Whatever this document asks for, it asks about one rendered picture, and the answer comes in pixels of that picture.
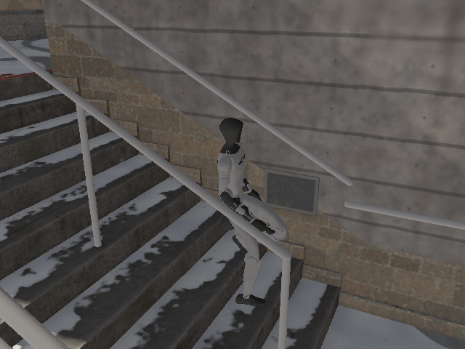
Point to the left robot forearm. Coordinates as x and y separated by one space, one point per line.
246 187

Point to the right robot foot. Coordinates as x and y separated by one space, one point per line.
252 300

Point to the right robot upper arm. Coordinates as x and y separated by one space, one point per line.
224 167

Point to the right robot forearm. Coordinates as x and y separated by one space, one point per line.
241 209

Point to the robot head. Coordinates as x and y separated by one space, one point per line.
231 129

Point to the left robot hand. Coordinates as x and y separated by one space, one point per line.
254 194

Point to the right robot hand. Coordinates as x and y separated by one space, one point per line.
262 226

